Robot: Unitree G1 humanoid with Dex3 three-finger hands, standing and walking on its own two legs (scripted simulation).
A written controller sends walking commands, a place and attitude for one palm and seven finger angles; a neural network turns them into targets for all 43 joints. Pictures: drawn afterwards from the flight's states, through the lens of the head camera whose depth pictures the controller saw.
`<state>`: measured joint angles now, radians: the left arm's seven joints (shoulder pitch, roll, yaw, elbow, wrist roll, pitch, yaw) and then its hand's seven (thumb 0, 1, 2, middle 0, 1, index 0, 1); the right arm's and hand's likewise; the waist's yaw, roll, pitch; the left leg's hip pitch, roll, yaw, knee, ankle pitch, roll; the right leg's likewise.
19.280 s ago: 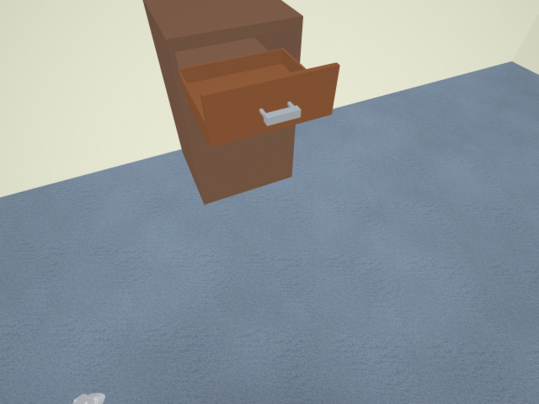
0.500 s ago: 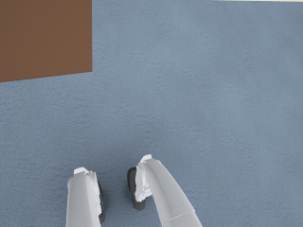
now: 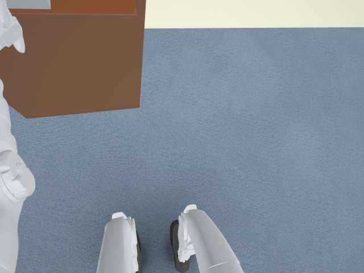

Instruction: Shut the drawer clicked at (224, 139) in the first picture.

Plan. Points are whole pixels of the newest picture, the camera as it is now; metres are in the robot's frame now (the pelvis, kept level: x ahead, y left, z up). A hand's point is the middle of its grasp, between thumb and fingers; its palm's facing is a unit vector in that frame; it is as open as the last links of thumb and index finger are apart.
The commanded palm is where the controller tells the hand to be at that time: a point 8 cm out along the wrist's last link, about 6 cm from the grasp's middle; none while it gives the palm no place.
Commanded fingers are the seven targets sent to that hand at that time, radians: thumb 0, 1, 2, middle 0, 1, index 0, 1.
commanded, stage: draw the hand back to the body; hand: left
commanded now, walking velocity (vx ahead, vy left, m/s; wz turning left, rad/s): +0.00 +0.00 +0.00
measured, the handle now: out of the picture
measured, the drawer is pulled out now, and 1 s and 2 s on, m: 0.00 0.00 0.00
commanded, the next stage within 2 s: step back with the hand held close in 1.34 s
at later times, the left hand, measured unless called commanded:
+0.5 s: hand out of the picture +0.40 +0.23 +0.15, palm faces +0.11 -0.99 -0.08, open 3.3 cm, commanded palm +0.35 +0.28 +0.17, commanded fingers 0.00 0.90 0.90 -1.40 -1.60 -1.40 -1.60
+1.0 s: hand out of the picture +0.25 +0.23 +0.26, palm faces +0.40 -0.85 -0.33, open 3.2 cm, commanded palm +0.19 +0.27 +0.28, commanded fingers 0.00 0.90 0.90 -1.40 -1.60 -1.40 -1.60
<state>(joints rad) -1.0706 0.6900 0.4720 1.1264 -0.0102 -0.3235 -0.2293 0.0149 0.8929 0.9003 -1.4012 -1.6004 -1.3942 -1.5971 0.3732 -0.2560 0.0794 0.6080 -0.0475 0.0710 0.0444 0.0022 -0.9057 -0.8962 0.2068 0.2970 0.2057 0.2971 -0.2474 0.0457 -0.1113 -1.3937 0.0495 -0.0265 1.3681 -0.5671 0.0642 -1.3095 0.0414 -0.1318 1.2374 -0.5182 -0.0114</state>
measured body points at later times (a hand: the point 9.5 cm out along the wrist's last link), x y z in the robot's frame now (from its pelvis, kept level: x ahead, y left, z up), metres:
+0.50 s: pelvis +0.04 +0.00 +0.09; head +0.11 +0.01 +0.53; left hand +0.38 +0.28 +0.16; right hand +0.18 -0.25 -0.01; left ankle +0.02 +0.08 -0.60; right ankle +0.03 -0.12 -0.60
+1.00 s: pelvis +0.04 -0.02 +0.14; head +0.03 -0.05 +0.59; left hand +0.22 +0.27 +0.27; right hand +0.26 -0.22 +0.06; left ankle +0.02 +0.08 -0.60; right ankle +0.03 -0.12 -0.60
